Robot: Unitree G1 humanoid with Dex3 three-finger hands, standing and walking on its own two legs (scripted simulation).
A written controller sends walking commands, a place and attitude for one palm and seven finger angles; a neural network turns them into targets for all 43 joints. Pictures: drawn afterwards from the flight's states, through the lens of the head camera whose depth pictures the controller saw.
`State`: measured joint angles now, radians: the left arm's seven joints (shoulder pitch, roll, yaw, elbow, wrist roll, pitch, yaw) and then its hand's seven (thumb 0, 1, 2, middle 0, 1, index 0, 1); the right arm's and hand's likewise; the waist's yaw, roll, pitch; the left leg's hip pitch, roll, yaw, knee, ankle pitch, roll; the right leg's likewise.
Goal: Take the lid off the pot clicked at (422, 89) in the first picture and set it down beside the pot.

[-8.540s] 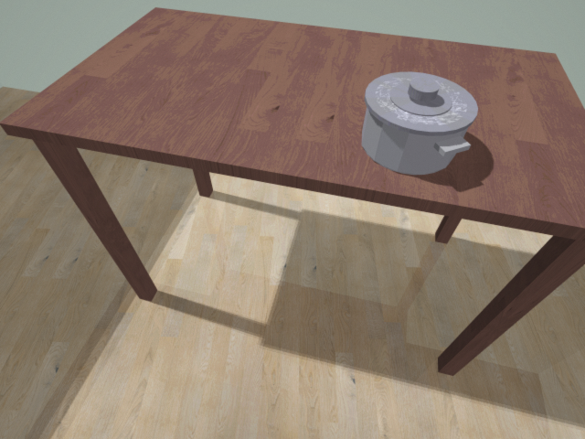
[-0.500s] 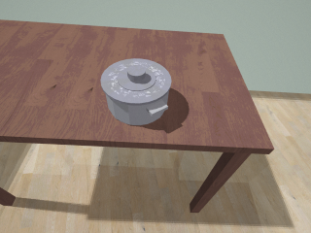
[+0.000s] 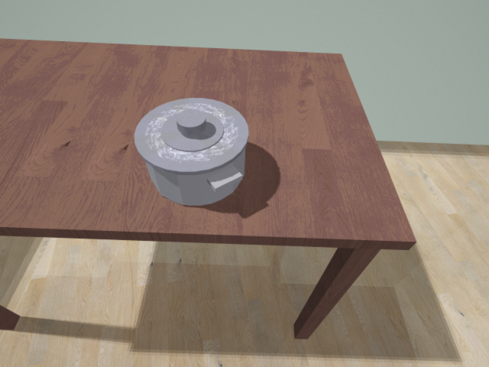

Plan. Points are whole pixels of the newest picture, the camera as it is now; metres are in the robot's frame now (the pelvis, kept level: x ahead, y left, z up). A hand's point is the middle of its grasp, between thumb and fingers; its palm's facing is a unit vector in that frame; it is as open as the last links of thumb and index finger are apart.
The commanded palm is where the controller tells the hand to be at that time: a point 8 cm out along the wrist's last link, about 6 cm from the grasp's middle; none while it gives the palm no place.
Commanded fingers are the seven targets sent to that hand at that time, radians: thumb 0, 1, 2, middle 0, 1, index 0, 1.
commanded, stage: look again from close up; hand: left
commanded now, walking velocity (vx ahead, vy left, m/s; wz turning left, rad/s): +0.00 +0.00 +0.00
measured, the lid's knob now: (191, 121) +0.46 +0.13 +0.15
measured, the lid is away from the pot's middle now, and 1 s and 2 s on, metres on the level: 0.00 0.00 0.00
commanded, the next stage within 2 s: lift the closed hand beside the body in 1.06 s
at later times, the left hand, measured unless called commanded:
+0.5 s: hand out of the picture +0.02 +0.14 -0.18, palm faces +0.02 -0.98 -0.18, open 7.3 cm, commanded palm none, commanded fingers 0.00 0.90 0.90 -0.20 -0.30 -0.20 -0.30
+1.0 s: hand out of the picture +0.02 +0.14 -0.18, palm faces +0.03 -0.98 -0.18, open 7.3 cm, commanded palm none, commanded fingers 0.00 0.90 0.90 -0.20 -0.30 -0.20 -0.30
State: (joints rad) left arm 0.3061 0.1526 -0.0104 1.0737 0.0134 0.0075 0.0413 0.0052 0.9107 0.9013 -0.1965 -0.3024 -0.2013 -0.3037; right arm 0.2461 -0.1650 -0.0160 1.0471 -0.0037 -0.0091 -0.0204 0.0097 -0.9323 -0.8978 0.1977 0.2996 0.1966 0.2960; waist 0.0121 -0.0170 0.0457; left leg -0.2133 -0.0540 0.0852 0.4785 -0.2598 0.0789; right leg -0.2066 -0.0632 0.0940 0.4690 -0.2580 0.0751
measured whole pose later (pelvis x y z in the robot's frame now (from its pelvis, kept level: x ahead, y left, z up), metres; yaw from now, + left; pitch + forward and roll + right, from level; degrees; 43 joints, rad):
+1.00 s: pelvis +0.02 -0.02 +0.00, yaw +0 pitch -1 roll +0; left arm 0.28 0.15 -0.01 1.08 0.01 0.00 0.05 0.01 0.91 0.90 -0.20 -0.30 -0.20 -0.30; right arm 0.27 -0.14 0.00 1.10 0.00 -0.01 -0.03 0.01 -0.93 -0.90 0.20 0.30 0.20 0.30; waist 0.00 -0.02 0.06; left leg -0.18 -0.02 0.06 0.47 -0.28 0.04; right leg -0.16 -0.03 0.07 0.45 -0.28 0.05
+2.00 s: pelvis +0.01 -0.06 +0.00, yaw +4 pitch -1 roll -1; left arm 0.76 0.30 0.22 -0.40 -0.04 -0.08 0.08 0.02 0.90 0.90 -1.28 -1.48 -1.28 -1.49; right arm 0.20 -0.19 -0.02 0.66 0.00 -0.15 -0.06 0.02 -0.90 -0.90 0.20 0.30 0.20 0.30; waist 0.06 0.06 0.02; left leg -0.18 0.02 -0.02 0.46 -0.26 -0.01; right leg -0.13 0.01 -0.01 0.42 -0.26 0.00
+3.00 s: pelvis -0.01 -0.05 +0.00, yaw +3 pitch -1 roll +0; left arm 0.48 0.65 0.25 -0.62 0.56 0.11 0.05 0.01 0.74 1.00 -1.27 -1.34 -1.27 -1.34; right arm 0.13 -0.28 0.01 0.55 0.01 0.08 0.00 0.01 -0.91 -0.90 0.20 0.30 0.20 0.30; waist 0.11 0.11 0.00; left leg -0.26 0.00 0.00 0.52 -0.25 0.01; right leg -0.23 -0.01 0.01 0.50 -0.27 0.01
